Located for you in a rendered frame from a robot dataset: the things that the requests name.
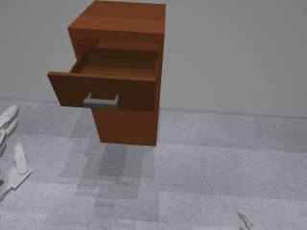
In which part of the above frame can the cabinet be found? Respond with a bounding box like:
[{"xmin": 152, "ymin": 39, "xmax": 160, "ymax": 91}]
[{"xmin": 67, "ymin": 0, "xmax": 166, "ymax": 147}]

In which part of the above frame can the left robot hand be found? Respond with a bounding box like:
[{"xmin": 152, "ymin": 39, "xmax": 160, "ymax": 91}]
[{"xmin": 0, "ymin": 104, "xmax": 33, "ymax": 202}]

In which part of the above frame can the handle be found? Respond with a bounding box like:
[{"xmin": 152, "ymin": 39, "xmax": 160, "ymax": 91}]
[{"xmin": 83, "ymin": 93, "xmax": 120, "ymax": 109}]

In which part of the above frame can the right robot hand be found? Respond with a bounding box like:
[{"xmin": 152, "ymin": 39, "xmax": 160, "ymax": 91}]
[{"xmin": 237, "ymin": 209, "xmax": 263, "ymax": 230}]

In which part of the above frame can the drawer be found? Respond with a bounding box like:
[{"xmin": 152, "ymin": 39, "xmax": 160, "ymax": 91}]
[{"xmin": 47, "ymin": 47, "xmax": 158, "ymax": 112}]

